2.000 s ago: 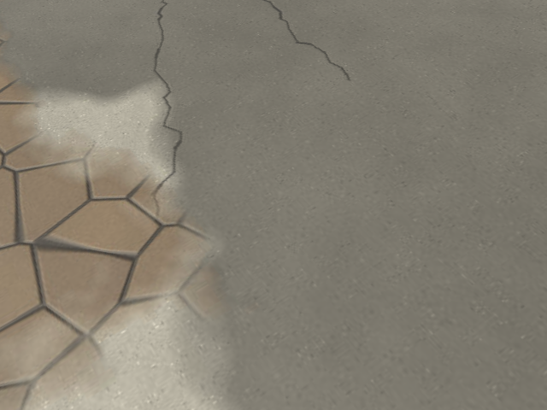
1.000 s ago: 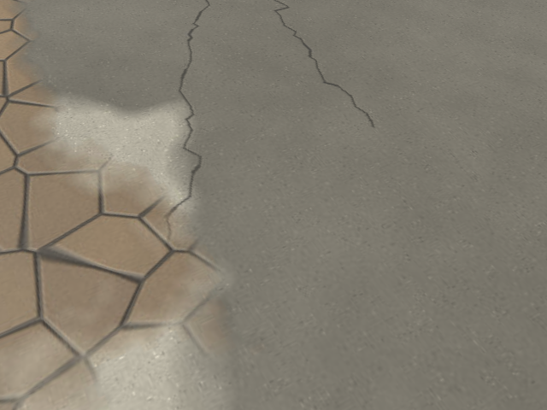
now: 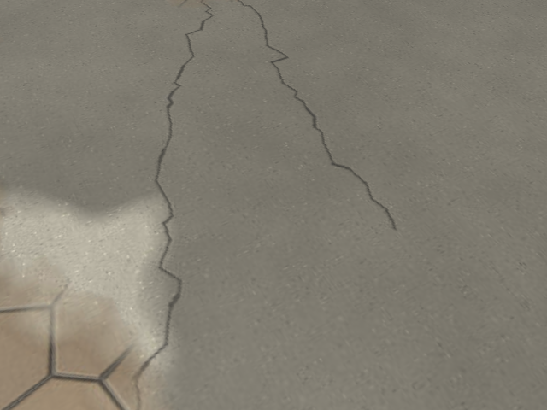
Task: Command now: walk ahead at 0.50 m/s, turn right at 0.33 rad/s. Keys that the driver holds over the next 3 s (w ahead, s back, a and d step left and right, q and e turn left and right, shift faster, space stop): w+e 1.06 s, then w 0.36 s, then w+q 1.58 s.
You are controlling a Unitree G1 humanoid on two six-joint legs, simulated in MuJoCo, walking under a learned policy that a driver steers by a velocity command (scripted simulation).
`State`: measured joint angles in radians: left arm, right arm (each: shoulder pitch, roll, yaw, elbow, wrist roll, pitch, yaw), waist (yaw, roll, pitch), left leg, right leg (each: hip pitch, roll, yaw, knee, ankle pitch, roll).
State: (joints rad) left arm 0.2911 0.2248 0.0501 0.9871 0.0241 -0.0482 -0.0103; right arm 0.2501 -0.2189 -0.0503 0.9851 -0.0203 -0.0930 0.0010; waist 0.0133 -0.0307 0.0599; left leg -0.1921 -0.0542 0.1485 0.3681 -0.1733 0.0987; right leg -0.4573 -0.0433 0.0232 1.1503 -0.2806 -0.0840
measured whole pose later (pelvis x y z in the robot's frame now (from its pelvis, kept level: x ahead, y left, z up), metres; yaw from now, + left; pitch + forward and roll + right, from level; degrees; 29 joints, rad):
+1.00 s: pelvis +0.54 -0.12 -0.02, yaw -34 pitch +1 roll +0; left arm 0.39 0.29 0.07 0.88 0.01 -0.04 0.00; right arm 0.08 -0.26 -0.03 0.73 -0.04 -0.06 -0.01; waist 0.07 -0.02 0.05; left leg -0.41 -0.01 0.04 0.56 -0.17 0.04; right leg -0.24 0.12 0.11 1.08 -0.43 -0.09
